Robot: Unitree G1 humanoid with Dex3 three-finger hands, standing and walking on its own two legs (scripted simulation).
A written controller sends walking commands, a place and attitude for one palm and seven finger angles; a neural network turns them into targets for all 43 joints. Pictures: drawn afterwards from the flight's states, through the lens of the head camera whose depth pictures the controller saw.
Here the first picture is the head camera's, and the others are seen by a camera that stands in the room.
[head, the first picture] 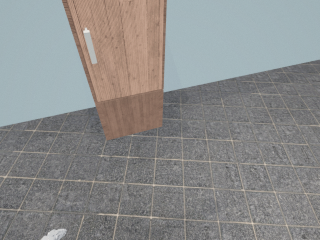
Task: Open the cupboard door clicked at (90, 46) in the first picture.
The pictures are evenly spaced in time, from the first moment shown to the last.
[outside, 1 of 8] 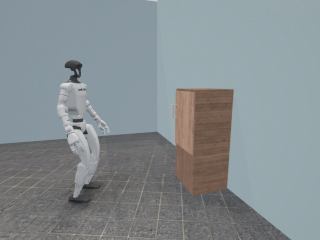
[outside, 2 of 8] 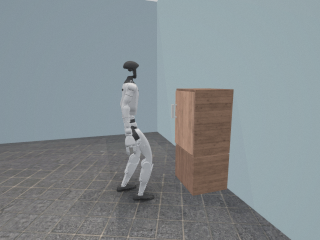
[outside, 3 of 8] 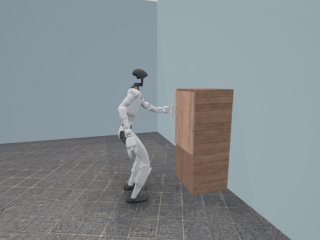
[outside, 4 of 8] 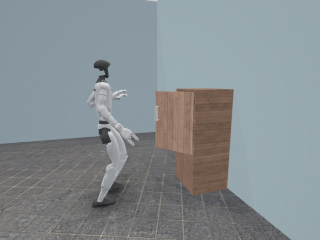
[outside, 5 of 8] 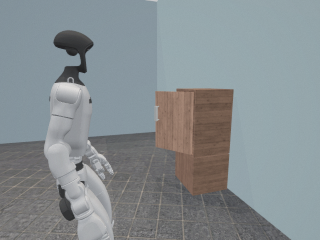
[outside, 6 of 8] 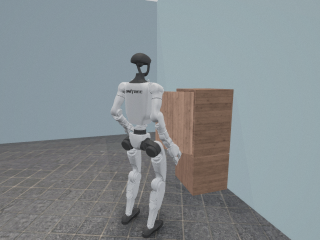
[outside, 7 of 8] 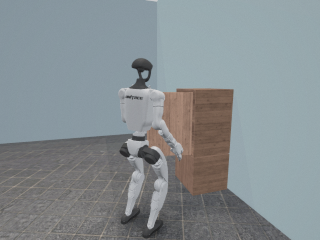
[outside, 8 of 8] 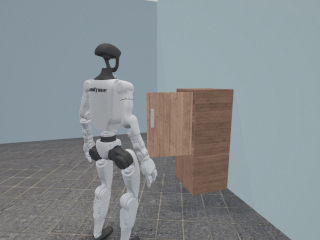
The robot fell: no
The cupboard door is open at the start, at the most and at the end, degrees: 0 84 82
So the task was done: yes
